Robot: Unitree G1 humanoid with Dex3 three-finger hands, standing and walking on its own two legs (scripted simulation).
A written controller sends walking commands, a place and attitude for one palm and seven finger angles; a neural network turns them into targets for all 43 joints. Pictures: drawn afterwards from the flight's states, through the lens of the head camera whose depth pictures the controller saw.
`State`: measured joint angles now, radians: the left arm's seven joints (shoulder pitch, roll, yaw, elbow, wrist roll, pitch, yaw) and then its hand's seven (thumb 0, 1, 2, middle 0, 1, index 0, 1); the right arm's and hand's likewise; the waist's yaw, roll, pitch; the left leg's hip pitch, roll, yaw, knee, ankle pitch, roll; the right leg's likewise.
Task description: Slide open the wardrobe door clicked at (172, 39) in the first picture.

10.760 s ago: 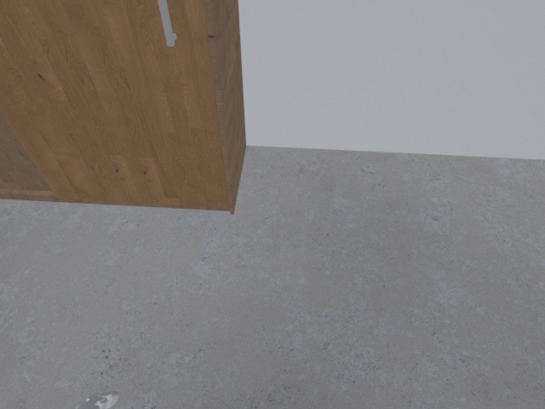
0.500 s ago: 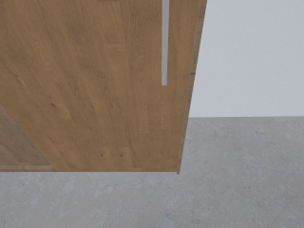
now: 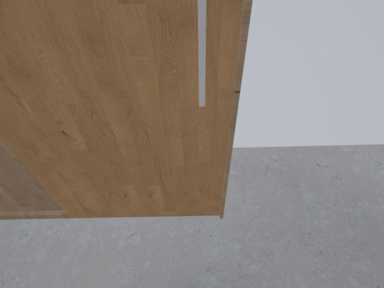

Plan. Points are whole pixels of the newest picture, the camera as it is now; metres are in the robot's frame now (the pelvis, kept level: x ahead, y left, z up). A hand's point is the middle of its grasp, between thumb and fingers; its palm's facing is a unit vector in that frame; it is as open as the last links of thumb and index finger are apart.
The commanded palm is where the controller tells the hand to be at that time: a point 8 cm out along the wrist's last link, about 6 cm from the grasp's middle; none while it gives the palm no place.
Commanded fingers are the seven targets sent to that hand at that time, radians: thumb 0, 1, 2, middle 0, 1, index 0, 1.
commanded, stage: look again from close up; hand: right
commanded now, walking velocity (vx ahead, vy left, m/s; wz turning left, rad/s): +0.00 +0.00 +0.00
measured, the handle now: (201, 52) +0.63 +0.00 +0.21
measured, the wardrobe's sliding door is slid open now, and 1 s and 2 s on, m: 0.00 0.00 0.00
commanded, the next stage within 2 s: none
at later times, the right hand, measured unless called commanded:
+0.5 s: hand out of the picture -0.04 -0.17 -0.18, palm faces +0.03 +0.98 -0.19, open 7.4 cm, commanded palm none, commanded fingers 0.00 -0.90 -0.90 0.20 0.30 0.20 0.30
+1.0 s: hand out of the picture -0.02 -0.16 -0.18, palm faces +0.03 +0.98 -0.18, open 7.4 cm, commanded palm none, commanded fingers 0.00 -0.90 -0.90 0.20 0.30 0.20 0.30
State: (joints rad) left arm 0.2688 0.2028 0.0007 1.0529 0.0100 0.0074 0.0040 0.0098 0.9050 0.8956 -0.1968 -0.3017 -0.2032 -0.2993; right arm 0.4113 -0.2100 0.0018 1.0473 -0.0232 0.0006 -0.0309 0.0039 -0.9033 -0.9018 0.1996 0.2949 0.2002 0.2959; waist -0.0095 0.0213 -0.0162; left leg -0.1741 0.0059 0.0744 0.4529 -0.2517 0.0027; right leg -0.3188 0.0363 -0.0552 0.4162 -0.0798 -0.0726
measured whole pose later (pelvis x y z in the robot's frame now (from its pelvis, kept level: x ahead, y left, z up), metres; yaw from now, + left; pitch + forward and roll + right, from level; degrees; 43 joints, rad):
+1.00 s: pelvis +0.01 +0.01 +0.00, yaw +0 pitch -1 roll +1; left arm 0.29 0.17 0.00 1.09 0.01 0.01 0.01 0.01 0.91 0.90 -0.20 -0.30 -0.20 -0.30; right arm 0.39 -0.18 0.00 1.06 -0.02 -0.01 -0.03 0.00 -0.90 -0.90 0.20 0.29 0.20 0.30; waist 0.00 0.02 -0.01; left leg -0.17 0.00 0.08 0.44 -0.26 0.01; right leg -0.32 0.03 -0.04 0.41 -0.08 -0.06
